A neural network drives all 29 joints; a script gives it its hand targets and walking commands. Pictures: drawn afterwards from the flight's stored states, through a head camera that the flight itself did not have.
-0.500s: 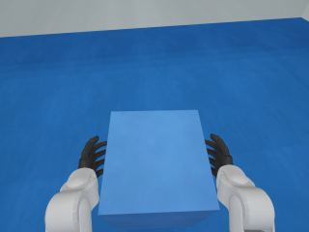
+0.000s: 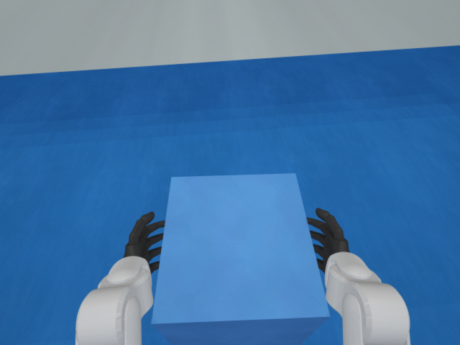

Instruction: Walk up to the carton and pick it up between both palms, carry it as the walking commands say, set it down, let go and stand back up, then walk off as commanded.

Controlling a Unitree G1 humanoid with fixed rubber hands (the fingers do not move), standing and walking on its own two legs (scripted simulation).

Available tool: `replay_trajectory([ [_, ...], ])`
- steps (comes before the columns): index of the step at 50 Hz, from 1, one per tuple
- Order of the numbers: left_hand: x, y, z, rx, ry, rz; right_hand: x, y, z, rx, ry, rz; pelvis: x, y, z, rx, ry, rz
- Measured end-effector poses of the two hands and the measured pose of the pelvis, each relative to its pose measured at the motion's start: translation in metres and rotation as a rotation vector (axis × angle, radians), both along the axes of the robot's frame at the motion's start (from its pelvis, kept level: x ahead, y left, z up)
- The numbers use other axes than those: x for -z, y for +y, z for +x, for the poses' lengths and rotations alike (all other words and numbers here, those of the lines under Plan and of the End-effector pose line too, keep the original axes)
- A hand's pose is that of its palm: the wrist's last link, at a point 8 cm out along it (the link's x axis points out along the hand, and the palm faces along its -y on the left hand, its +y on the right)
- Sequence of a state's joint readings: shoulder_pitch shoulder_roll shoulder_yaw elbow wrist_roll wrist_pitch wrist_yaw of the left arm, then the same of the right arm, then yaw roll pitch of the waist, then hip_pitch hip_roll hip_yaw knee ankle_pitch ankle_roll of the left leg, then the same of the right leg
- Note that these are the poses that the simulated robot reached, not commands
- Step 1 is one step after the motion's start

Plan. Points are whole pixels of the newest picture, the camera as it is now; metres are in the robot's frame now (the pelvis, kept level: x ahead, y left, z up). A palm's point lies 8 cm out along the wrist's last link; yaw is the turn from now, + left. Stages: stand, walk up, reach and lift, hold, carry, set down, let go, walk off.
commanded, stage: carry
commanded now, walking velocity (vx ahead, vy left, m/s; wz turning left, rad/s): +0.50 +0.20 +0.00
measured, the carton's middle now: (236, 269) +0.25 +0.00 +0.02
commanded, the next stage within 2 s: none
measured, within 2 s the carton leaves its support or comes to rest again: neither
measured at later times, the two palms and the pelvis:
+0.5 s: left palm (128, 123) +0.59 +0.25 +0.08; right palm (250, 125) +0.56 -0.04 +0.08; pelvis +0.33 +0.13 +0.00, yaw -4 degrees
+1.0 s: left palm (128, 57) +0.90 +0.32 +0.10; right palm (221, 57) +0.90 +0.03 +0.09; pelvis +0.67 +0.18 +0.01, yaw +0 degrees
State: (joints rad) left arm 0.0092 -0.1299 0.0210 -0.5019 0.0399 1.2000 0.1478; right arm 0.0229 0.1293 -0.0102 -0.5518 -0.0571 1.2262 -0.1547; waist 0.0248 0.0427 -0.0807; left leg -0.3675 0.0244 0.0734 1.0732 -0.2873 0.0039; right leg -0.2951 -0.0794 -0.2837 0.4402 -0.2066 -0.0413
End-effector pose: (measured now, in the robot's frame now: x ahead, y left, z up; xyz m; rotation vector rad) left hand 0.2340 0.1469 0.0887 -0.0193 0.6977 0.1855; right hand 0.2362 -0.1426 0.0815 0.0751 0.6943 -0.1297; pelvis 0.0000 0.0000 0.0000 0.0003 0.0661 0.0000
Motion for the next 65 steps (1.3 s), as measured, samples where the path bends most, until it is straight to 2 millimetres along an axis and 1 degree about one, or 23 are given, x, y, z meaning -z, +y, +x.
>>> replay_trajectory([
  [3, -0.008, 0.013, 0.031, -0.03, -0.002, 0.0, -0.007, 0.013, 0.04, -0.027, -0.002, 0.004, -0.009, 0.007, 0.037, -0.001, 0.004, 0.021],
  [5, -0.013, 0.021, 0.056, -0.036, -0.013, 0.002, -0.011, 0.021, 0.066, -0.031, -0.014, 0.01, -0.012, 0.015, 0.062, 0.001, 0.005, 0.032],
  [8, -0.017, 0.035, 0.099, -0.026, -0.037, 0.007, -0.013, 0.035, 0.105, -0.019, -0.036, 0.017, -0.01, 0.032, 0.102, 0.002, 0.001, 0.039],
  [10, -0.016, 0.046, 0.131, -0.011, -0.051, 0.006, -0.012, 0.046, 0.133, -0.004, -0.051, 0.017, -0.006, 0.046, 0.131, 0.006, -0.004, 0.037],
  [13, -0.008, 0.066, 0.183, 0.016, -0.076, -0.002, -0.006, 0.066, 0.178, 0.023, -0.076, 0.007, 0.009, 0.071, 0.181, 0.026, -0.017, 0.026],
  [15, 0.004, 0.079, 0.22, 0.035, -0.082, -0.012, 0.003, 0.079, 0.208, 0.037, -0.08, -0.01, 0.021, 0.088, 0.212, 0.037, -0.026, 0.033],
  [17, 0.014, 0.089, 0.25, 0.045, -0.03, -0.025, 0.011, 0.09, 0.234, 0.045, -0.028, -0.027, 0.019, 0.1, 0.236, 0.037, -0.016, 0.033],
  [19, 0.018, 0.096, 0.275, 0.058, 0.021, -0.031, 0.013, 0.096, 0.256, 0.057, 0.021, -0.032, 0.011, 0.108, 0.259, 0.052, -0.003, 0.023],
  [23, 0.011, 0.103, 0.326, 0.085, 0.02, -0.039, 0.002, 0.103, 0.3, 0.086, 0.022, -0.037, 0.0, 0.122, 0.308, 0.069, 0.013, 0.019],
  [28, -0.001, 0.108, 0.392, 0.102, -0.033, -0.031, -0.007, 0.11, 0.361, 0.105, -0.03, -0.027, -0.003, 0.132, 0.373, 0.073, 0.019, 0.013],
  [32, -0.004, 0.111, 0.445, 0.099, -0.058, -0.011, -0.005, 0.112, 0.416, 0.102, -0.055, -0.006, 0.004, 0.134, 0.431, 0.071, 0.005, 0.011],
  [35, 0.0, 0.112, 0.487, 0.087, -0.07, 0.006, 0.003, 0.113, 0.463, 0.089, -0.069, 0.007, 0.015, 0.133, 0.476, 0.052, -0.013, -0.007],
  [36, 0.002, 0.115, 0.5, 0.079, -0.06, 0.01, 0.006, 0.115, 0.478, 0.079, -0.058, 0.01, 0.015, 0.133, 0.489, 0.039, -0.014, -0.019],
  [39, 0.004, 0.127, 0.53, 0.032, -0.017, -0.001, 0.004, 0.127, 0.521, 0.032, -0.015, -0.001, 0.007, 0.133, 0.525, 0.01, -0.003, -0.016],
  [43, -0.004, 0.144, 0.569, -0.021, -0.001, -0.006, -0.005, 0.144, 0.574, -0.018, 0.0, -0.001, -0.006, 0.14, 0.574, 0.005, 0.004, 0.009],
  [46, -0.012, 0.157, 0.605, -0.031, -0.016, -0.002, -0.01, 0.157, 0.614, -0.025, -0.015, 0.008, -0.011, 0.152, 0.611, 0.006, 0.006, 0.027],
  [50, -0.015, 0.176, 0.665, -0.011, -0.046, 0.004, -0.011, 0.176, 0.667, -0.003, -0.045, 0.016, -0.007, 0.177, 0.666, 0.009, -0.001, 0.036],
  [53, -0.009, 0.195, 0.716, 0.014, -0.071, -0.003, -0.007, 0.195, 0.711, 0.022, -0.07, 0.009, 0.005, 0.201, 0.714, 0.024, -0.011, 0.03],
  [55, 0.0, 0.209, 0.752, 0.035, -0.09, -0.008, 0.001, 0.209, 0.741, 0.041, -0.087, -0.001, 0.019, 0.219, 0.747, 0.04, -0.025, 0.024],
  [56, 0.006, 0.216, 0.77, 0.039, -0.077, -0.017, 0.005, 0.216, 0.756, 0.042, -0.073, -0.015, 0.021, 0.226, 0.76, 0.039, -0.025, 0.036],
  [58, 0.016, 0.225, 0.797, 0.047, -0.018, -0.032, 0.012, 0.225, 0.78, 0.048, -0.015, -0.033, 0.017, 0.236, 0.782, 0.042, -0.014, 0.029],
  [60, 0.02, 0.23, 0.819, 0.057, 0.03, -0.043, 0.012, 0.231, 0.799, 0.057, 0.032, -0.043, 0.009, 0.243, 0.802, 0.055, -0.002, 0.017],
  [65, 0.011, 0.239, 0.871, 0.076, 0.005, -0.06, -0.005, 0.239, 0.848, 0.079, 0.009, -0.057, -0.005, 0.255, 0.85, 0.062, 0.013, 0.001],
])
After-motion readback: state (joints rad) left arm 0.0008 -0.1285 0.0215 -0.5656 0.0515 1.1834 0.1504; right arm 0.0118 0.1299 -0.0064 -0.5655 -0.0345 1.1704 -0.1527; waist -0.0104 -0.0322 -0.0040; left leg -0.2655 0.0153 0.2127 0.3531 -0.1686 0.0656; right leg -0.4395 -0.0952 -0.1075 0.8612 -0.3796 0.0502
